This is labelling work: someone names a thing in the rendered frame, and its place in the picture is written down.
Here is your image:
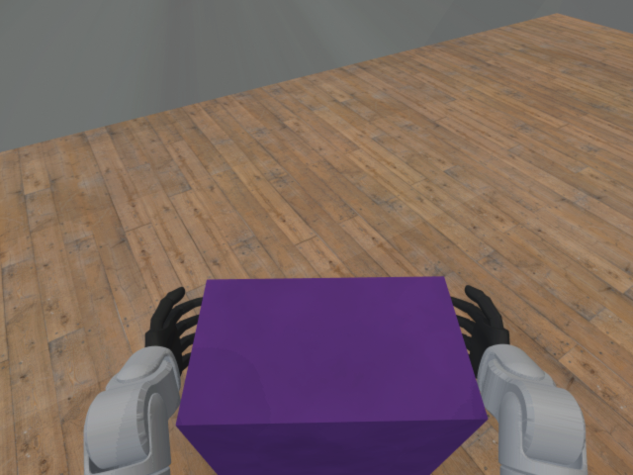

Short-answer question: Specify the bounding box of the robot left forearm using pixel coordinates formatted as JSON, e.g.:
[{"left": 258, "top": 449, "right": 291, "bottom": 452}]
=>
[{"left": 83, "top": 346, "right": 181, "bottom": 475}]

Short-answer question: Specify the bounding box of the robot left hand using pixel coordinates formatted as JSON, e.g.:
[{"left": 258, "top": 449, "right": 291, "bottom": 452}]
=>
[{"left": 145, "top": 287, "right": 203, "bottom": 376}]

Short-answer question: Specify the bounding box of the robot right hand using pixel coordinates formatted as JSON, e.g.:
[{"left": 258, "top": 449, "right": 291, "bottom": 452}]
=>
[{"left": 451, "top": 285, "right": 510, "bottom": 379}]

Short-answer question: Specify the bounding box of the robot right forearm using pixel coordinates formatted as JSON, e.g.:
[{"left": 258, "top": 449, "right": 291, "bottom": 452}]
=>
[{"left": 477, "top": 344, "right": 588, "bottom": 475}]

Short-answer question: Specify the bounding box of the carton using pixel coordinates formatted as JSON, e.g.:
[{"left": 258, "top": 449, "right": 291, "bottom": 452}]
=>
[{"left": 176, "top": 276, "right": 488, "bottom": 475}]

